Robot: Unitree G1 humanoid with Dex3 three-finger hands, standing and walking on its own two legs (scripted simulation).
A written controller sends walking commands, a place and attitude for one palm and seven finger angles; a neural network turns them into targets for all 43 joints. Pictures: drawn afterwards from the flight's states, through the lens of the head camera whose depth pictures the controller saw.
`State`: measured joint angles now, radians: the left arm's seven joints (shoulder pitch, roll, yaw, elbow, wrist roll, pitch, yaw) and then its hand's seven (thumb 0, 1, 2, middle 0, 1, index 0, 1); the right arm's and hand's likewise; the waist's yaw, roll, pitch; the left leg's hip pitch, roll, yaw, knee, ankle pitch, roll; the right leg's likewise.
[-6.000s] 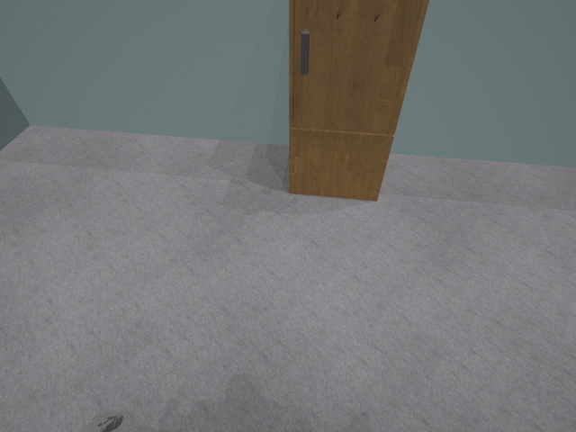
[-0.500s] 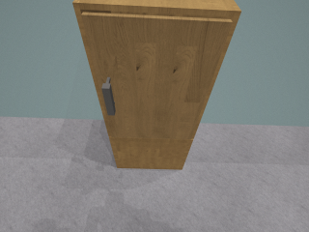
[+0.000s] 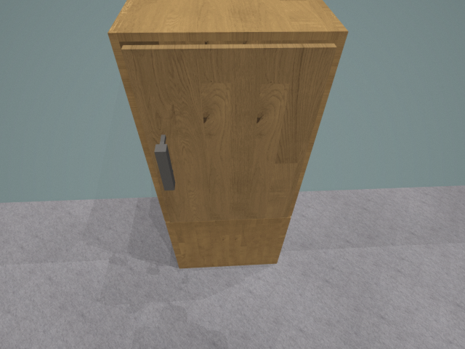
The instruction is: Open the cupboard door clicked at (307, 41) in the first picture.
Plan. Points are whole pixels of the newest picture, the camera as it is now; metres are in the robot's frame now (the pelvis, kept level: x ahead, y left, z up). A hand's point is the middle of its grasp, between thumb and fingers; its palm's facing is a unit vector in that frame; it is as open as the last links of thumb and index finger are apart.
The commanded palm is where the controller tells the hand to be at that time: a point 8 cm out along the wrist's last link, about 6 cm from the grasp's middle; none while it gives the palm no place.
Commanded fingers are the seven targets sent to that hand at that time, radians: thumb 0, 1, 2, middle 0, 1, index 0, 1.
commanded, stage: look again from close up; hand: left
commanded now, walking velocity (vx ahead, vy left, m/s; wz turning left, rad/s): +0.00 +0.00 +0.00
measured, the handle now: (166, 162) +0.54 +0.20 -0.03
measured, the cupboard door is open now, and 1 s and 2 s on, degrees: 0 0 0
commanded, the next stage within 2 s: raise the hand with hooked fingers in 0.54 s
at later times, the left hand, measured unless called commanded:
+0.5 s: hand out of the picture -0.02 +0.16 -0.17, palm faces +0.02 -0.98 -0.20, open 7.3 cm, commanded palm none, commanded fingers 0.00 0.90 0.90 -0.20 -0.30 -0.20 -0.30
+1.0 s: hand (156, 310) +0.19 +0.14 -0.03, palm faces +0.07 -1.00 +0.01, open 8.2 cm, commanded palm +0.13 +0.22 -0.06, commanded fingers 0.00 0.46 0.71 -0.23 -0.58 -0.23 -0.58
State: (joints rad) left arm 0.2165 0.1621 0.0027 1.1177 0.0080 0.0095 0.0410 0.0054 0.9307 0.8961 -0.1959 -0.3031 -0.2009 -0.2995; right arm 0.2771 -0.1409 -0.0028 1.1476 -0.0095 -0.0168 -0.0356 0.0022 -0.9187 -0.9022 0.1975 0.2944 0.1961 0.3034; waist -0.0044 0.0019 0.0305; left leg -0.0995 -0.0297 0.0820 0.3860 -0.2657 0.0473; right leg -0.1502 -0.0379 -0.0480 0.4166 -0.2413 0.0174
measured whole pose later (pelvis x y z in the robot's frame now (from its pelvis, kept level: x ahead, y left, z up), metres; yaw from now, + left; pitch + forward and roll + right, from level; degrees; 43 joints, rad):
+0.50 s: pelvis +0.00 +0.00 +0.00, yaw +0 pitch -1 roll +1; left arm 0.30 0.12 -0.02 1.13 0.01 -0.01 0.03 0.00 0.91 0.90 -0.20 -0.30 -0.20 -0.30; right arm 0.30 -0.17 0.02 1.09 -0.02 -0.04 -0.03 0.01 -0.91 -0.90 0.20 0.29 0.20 0.30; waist 0.01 0.04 0.03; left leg -0.14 -0.04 0.09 0.44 -0.29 0.05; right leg -0.20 -0.05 -0.04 0.50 -0.28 0.01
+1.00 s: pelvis -0.02 -0.04 -0.06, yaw +1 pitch +11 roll +2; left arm 0.32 0.16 0.18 0.23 -0.25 -0.55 -0.27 0.01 0.70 0.80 -0.21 -0.45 -0.22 -0.45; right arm 0.14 -0.27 -0.07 0.58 0.00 -0.26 0.00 0.01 -0.90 -0.90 0.20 0.29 0.20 0.30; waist 0.00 -0.06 -0.14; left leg -0.66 0.02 0.05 0.93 -0.45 -0.01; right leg -0.71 -0.02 -0.07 0.97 -0.46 -0.05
